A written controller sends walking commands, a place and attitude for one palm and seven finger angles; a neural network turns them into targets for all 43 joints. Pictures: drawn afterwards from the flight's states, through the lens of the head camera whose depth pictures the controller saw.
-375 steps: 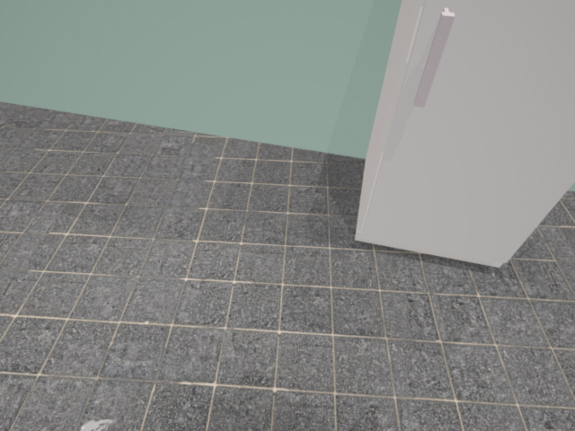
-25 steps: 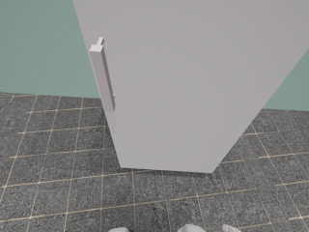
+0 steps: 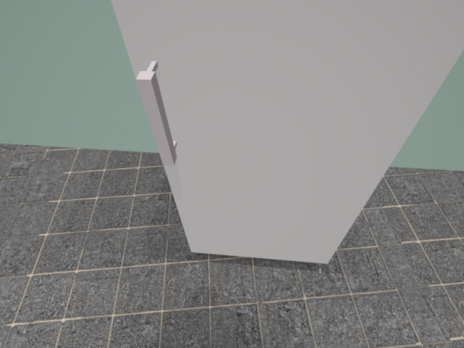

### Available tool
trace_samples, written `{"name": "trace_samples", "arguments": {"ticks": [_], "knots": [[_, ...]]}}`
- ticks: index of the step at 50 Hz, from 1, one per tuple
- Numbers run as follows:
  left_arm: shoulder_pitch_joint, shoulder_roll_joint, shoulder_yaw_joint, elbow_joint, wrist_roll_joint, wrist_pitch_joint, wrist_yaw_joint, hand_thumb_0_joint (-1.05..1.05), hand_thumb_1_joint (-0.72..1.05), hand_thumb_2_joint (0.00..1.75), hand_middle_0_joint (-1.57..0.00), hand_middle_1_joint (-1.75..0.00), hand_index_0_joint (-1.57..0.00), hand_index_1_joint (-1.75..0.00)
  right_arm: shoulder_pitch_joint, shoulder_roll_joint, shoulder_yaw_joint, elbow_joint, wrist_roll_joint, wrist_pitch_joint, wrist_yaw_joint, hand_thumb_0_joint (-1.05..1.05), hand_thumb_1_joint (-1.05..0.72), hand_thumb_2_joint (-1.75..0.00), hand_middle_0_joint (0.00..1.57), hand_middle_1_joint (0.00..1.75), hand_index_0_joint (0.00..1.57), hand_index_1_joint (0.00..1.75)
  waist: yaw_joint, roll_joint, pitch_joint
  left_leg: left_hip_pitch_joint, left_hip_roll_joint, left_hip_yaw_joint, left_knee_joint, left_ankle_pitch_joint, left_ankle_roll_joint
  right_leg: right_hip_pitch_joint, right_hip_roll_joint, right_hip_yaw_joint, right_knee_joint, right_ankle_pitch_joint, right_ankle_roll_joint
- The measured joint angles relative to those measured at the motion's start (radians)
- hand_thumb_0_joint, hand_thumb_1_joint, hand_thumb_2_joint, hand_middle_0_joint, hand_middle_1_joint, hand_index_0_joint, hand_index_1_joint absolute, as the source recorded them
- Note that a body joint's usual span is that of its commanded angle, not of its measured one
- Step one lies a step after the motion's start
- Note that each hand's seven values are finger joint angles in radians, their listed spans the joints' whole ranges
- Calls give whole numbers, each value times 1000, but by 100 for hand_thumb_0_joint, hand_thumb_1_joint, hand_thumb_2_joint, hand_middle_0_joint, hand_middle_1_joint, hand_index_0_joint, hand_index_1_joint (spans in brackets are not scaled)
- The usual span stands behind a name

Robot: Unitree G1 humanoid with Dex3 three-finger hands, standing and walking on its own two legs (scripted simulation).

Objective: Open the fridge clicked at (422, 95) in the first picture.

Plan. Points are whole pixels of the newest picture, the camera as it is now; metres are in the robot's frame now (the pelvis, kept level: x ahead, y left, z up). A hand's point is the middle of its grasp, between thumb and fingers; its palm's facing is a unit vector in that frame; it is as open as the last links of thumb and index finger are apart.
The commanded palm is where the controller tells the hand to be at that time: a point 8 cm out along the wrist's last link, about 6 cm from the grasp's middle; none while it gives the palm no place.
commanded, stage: come to a stop and stand still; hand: left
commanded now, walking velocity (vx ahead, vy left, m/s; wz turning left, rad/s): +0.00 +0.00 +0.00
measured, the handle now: (162, 117) +0.53 +0.20 +0.09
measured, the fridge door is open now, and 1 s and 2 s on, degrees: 0 0 0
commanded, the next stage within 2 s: look again from close up in 1.30 s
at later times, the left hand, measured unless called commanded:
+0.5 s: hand out of the picture -0.03 +0.24 -0.18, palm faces +0.04 -0.98 -0.20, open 7.4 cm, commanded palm none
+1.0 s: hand out of the picture +0.00 +0.20 -0.18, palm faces +0.03 -0.98 -0.20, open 7.3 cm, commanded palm none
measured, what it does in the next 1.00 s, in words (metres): steps on the spot: left foot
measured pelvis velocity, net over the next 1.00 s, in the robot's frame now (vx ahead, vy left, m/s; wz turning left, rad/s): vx -0.02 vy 0.03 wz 0.00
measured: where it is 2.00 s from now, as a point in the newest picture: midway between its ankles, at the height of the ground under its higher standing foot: outside the picture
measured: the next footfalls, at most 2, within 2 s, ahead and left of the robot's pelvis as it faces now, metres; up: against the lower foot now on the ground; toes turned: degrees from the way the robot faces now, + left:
left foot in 0.06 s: +0.06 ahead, +0.14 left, +0.00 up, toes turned +5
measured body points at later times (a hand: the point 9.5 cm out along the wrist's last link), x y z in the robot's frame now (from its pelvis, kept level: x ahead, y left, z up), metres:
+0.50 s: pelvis -0.03 +0.06 -0.01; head -0.04 +0.07 +0.44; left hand -0.03 +0.29 -0.16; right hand +0.04 -0.17 -0.15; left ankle -0.03 +0.14 -0.74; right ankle +0.02 -0.12 -0.74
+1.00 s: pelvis -0.02 +0.03 +0.00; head -0.02 +0.03 +0.45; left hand +0.00 +0.25 -0.16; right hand -0.01 -0.19 -0.16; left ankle -0.03 +0.14 -0.74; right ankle +0.02 -0.12 -0.74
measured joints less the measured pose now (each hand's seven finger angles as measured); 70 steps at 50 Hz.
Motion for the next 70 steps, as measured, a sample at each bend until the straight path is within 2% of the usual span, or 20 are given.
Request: {"name": "trace_samples", "arguments": {"ticks": [2,3,4,6,8,12,21,37,48,70], "knots": [[14,2,-13,3,-4,-3,13,1,91,90,-21,-30,-20,-30,-5,-9,7,-44,2,-26,0,1,-91,-90,20,30,19,30,-19,17,6,43,4,3,-107,85,12,-26,1,-5,48,-15,17],[17,2,-17,3,-9,1,15,1,91,90,-21,-30,-20,-30,-2,-14,10,-64,1,-41,-3,1,-91,-90,20,30,19,30,-32,35,4,49,11,-5,-130,119,33,-40,3,-18,82,-30,26],[12,7,-16,7,-12,7,17,1,91,90,-21,-30,-20,-30,-8,-9,12,-71,-1,-46,-7,1,-91,-90,20,30,19,30,-34,30,10,41,3,-6,-101,97,49,-44,-7,-20,106,-43,34],[13,19,-16,7,-12,17,18,1,91,90,-21,-30,-20,-30,-21,9,23,-81,-4,-44,-8,1,-91,-90,20,30,19,30,-21,12,10,41,-9,8,-58,57,66,-37,-19,-4,120,-45,42],[18,28,-19,5,-11,27,13,1,91,90,-20,-30,-20,-30,-29,28,35,-93,-5,-44,-6,1,-91,-90,20,30,19,30,-14,4,2,51,-15,19,-51,47,75,-27,-22,9,117,-43,31],[32,34,-26,-12,-7,33,1,1,91,90,-20,-30,-19,-30,-44,39,37,-116,-6,-45,-6,0,-94,-90,20,30,20,30,-11,-1,-20,63,-29,33,-74,66,93,-16,-21,39,88,-21,17],[76,30,-37,-24,-2,22,-10,1,91,90,-20,-30,-19,-30,-31,43,46,-114,-4,-55,0,0,-93,-90,20,30,20,30,-9,-14,-51,79,-53,44,-145,110,111,-3,-26,72,21,22,17],[66,3,-46,28,-13,4,-8,1,91,90,-20,-30,-19,-30,33,50,53,3,3,-66,-10,1,-91,-90,20,30,20,30,-29,-19,-19,112,-42,35,-196,125,91,27,-16,62,-23,36,63],[26,-2,-41,36,-16,-3,-1,1,92,90,-20,-30,-20,-30,25,74,52,40,4,-68,-12,1,-91,-90,20,30,20,30,-37,-12,-15,123,-16,23,-199,123,65,36,8,48,-16,26,45],[43,-13,-37,49,-18,-7,-5,1,91,90,-20,-30,-19,-30,15,76,50,60,2,-66,-13,0,-91,-90,20,30,19,30,-28,-15,-17,121,9,-1,-219,144,37,42,32,21,-36,38,17]]}}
